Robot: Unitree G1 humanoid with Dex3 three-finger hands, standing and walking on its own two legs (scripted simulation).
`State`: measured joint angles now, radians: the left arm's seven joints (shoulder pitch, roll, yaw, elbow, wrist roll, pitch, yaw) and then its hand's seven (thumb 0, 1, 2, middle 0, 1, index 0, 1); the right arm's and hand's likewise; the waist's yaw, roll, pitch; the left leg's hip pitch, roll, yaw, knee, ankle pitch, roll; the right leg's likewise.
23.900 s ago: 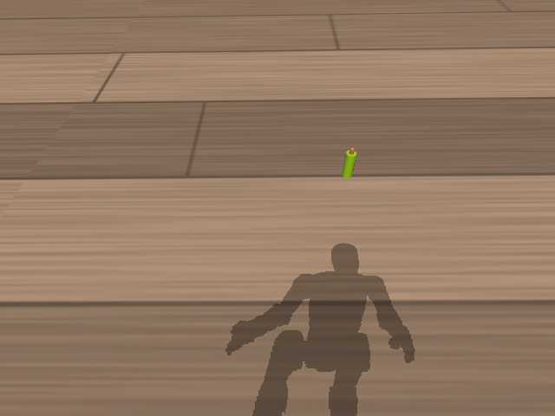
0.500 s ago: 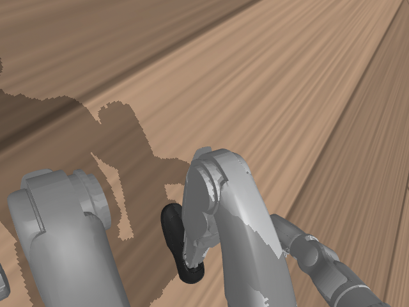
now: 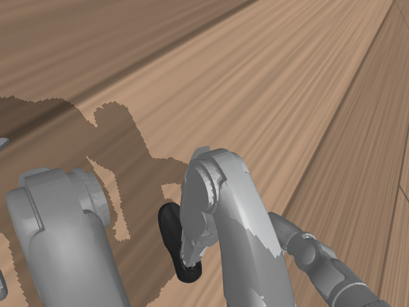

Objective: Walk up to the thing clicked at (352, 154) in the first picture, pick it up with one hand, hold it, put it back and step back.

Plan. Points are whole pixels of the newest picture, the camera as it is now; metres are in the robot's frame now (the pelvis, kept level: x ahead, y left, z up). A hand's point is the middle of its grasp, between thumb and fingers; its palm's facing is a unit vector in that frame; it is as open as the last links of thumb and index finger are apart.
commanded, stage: open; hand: left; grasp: from the side
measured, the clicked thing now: out of the picture +0.40 +0.31 -0.19
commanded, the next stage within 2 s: withdraw in 0.06 s
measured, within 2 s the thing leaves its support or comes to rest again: neither
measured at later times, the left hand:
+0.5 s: hand out of the picture +0.39 +0.35 -0.12, palm faces +0.45 -0.89 -0.02, open 17.1 cm
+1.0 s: hand out of the picture +0.30 +0.44 +0.02, palm faces +0.46 -0.77 -0.44, open 17.4 cm
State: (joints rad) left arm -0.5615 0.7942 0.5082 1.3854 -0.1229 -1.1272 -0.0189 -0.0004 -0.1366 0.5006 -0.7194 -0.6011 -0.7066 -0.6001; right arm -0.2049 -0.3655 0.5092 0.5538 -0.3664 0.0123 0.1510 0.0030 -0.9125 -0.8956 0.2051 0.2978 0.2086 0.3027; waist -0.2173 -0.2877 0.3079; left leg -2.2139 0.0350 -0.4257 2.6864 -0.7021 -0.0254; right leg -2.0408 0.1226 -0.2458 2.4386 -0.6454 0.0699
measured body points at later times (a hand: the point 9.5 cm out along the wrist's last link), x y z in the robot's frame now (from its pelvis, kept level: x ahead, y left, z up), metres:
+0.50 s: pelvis +0.00 +0.00 +0.01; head +0.21 +0.20 +0.35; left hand +0.36 +0.40 -0.12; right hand +0.19 -0.23 -0.03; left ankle +0.08 +0.13 -0.24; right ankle +0.14 -0.13 -0.24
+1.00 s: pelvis +0.01 -0.01 +0.09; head +0.19 +0.10 +0.49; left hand +0.27 +0.48 +0.05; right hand +0.23 -0.23 -0.02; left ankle +0.08 +0.13 -0.24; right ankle +0.14 -0.13 -0.24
